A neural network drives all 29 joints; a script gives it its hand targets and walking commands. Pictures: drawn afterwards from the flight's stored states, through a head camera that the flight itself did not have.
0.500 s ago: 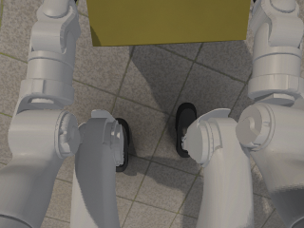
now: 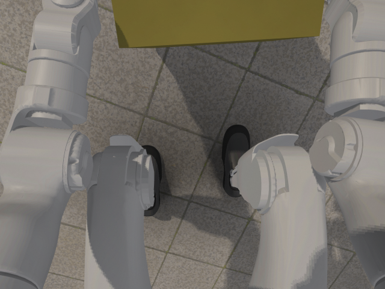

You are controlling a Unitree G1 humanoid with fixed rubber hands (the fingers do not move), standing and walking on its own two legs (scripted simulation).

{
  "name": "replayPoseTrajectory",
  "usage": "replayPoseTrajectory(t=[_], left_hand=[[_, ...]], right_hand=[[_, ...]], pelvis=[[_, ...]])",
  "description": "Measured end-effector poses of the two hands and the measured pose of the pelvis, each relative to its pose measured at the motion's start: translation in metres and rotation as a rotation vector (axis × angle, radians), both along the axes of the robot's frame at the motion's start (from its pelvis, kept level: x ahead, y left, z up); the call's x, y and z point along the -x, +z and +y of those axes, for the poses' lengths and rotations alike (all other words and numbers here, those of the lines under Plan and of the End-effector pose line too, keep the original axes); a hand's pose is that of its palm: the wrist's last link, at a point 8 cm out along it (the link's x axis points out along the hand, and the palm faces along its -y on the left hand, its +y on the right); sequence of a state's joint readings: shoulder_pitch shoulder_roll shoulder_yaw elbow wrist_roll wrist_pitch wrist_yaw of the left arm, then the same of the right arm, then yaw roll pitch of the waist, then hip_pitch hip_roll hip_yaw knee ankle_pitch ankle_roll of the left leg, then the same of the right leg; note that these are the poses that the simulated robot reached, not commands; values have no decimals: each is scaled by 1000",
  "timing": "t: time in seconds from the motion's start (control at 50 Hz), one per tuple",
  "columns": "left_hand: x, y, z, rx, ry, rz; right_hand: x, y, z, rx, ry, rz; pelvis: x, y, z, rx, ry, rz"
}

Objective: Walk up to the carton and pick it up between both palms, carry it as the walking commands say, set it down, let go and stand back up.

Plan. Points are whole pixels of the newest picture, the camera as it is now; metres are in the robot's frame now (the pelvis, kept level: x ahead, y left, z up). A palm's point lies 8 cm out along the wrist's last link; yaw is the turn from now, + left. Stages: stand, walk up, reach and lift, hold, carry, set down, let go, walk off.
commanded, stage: set down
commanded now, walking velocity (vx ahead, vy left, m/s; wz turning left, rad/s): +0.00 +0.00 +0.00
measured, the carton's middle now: out of the picture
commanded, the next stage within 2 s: none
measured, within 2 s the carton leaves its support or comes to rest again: rests again in 0.58 s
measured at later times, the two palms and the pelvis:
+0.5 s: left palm out of the picture +0.54 +0.15 -0.19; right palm out of the picture +0.55 -0.21 -0.17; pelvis +0.00 +0.00 -0.01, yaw +0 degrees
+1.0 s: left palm out of the picture +0.54 +0.14 -0.20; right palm out of the picture +0.55 -0.23 -0.18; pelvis +0.00 +0.00 -0.02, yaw +0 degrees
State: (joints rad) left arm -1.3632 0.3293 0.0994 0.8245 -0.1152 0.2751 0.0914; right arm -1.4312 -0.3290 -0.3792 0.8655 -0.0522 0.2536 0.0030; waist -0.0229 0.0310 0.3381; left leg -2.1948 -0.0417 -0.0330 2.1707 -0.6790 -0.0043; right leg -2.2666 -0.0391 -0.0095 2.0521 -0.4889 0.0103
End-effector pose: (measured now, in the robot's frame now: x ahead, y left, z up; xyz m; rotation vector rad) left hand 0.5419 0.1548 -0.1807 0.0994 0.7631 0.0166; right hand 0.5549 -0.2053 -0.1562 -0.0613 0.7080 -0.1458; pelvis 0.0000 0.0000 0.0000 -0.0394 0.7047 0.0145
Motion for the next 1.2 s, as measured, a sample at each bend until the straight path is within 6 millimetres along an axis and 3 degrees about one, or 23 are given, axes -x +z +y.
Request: replayPoseTrajectory(t=[1.2], left_hand=[[-4,-20,-15,86,-19,-41]], right_hand=[[8,-30,-23,-6,-7,35]], pelvis=[[5,-16,-4,-11,0,-52]])
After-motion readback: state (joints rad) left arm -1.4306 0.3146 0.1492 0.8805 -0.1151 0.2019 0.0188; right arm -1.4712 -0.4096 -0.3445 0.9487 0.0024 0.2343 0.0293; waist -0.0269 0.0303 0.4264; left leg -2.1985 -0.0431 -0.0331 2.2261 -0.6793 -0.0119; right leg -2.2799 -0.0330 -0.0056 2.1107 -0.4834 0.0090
